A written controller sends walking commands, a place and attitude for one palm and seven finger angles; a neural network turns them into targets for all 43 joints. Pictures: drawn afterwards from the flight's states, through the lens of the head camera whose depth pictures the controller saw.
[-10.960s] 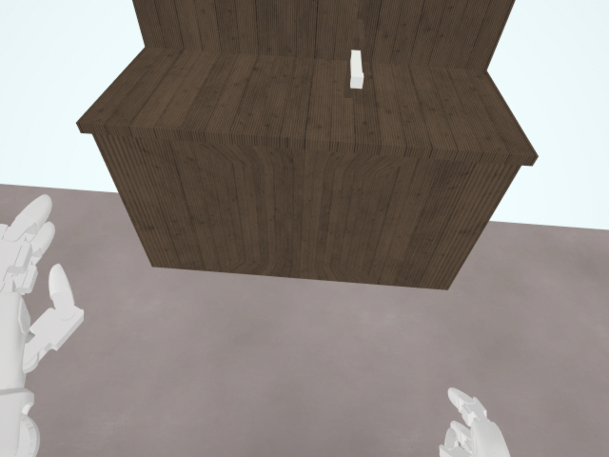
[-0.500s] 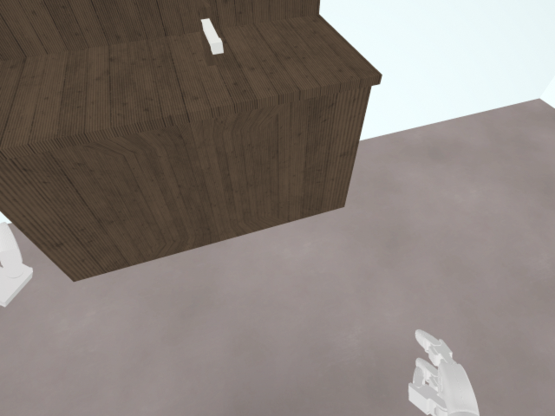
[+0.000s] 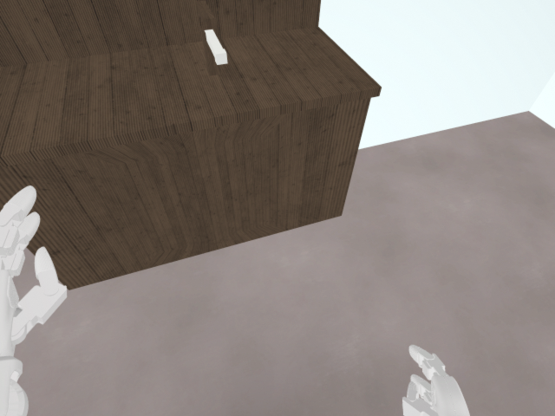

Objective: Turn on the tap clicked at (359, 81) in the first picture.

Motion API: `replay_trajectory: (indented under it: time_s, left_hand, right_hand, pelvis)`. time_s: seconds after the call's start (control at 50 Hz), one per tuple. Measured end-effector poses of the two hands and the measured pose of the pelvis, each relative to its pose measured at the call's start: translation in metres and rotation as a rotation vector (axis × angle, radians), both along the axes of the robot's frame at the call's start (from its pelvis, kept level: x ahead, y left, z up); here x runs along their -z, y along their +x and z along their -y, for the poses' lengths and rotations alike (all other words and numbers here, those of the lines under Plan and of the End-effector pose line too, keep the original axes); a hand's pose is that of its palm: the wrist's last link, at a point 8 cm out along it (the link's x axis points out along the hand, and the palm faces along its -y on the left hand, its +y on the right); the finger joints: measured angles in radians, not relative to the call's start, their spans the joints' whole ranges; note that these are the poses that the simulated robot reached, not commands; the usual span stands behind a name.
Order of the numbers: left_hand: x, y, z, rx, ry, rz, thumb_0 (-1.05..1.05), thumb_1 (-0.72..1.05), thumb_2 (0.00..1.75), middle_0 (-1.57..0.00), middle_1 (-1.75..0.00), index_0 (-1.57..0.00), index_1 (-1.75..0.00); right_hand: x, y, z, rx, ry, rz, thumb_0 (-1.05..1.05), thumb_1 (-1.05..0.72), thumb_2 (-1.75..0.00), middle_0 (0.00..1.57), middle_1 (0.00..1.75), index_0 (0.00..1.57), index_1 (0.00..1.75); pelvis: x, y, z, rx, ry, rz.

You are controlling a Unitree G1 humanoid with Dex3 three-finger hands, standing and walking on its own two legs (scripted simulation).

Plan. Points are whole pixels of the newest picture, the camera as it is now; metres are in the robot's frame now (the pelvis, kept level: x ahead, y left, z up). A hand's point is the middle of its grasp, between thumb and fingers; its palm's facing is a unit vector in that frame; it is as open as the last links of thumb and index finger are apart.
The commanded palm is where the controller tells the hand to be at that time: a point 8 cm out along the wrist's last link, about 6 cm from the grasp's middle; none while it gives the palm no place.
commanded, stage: look again from close up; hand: left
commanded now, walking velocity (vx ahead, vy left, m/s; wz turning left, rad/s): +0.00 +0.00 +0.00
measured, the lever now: (220, 56) +0.91 +0.21 +0.07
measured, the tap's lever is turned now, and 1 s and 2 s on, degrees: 0 0 0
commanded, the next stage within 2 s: shuffle to correct the standing spot in 0.24 s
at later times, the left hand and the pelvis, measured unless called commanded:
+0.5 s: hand (73, 289) +0.22 +0.24 +0.14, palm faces +0.41 -0.84 -0.35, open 7.4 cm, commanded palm +0.16 +0.27 +0.17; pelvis +0.00 -0.01 +0.00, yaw +0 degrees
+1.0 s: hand (135, 193) +0.33 +0.20 +0.17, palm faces +0.36 -0.83 -0.43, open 7.4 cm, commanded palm +0.26 +0.25 +0.17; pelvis +0.11 -0.04 -0.01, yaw +1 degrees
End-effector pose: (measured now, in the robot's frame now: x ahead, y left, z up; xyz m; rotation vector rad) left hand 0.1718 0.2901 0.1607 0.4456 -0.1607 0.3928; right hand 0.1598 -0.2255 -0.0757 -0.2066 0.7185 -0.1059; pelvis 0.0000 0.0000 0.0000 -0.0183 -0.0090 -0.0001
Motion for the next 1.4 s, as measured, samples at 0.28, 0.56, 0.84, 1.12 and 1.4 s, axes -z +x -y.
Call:
replay_trajectory:
  time_s: [0.28,0.56,0.84,1.12,1.4]
  left_hand:
    - [-0.023,-0.001,0.008,0.029,0.028,0.115,0.01,0.89,0.9,-0.21,-0.3,-0.21,-0.3]
    - [0.0,0.008,0.014,-0.009,-0.021,0.05,0.01,0.89,0.9,-0.21,-0.3,-0.21,-0.3]
    - [0.004,0.074,0.013,0.018,0.011,0.163,0.01,0.89,0.9,-0.21,-0.3,-0.21,-0.3]
    - [-0.033,0.136,0.063,0.063,0.268,0.097,0.01,0.89,0.9,-0.21,-0.31,-0.21,-0.3]
    - [-0.003,0.219,0.087,0.073,0.027,0.224,0.01,0.89,0.9,-0.21,-0.31,-0.21,-0.3]
  right_hand:
    - [-0.005,-0.003,0.004,0.003,-0.016,0.013,0.02,-0.91,-0.89,0.2,0.3,0.2,0.3]
    - [0.01,-0.005,0.009,0.013,-0.01,-0.046,0.02,-0.91,-0.89,0.2,0.3,0.2,0.3]
    - [0.027,0.062,0.021,0.006,-0.045,-0.062,0.02,-0.91,-0.89,0.2,0.3,0.2,0.3]
    - [0.041,0.134,0.037,-0.048,0.076,-0.076,0.01,-0.9,-0.89,0.2,0.3,0.2,0.3]
    - [0.004,0.23,0.085,-0.006,-0.068,0.044,0.02,-0.91,-0.89,0.2,0.3,0.2,0.3]
  pelvis:
    - [-0.001,-0.005,0.003,-0.002,-0.002,0.007]
    - [0.006,0.011,0.012,-0.024,0.003,-0.002]
    - [0.029,0.067,0.013,-0.004,0.029,0.03]
    - [0.026,0.151,0.063,-0.036,-0.005,0.003]
    - [0.029,0.213,0.083,-0.041,0.019,0.052]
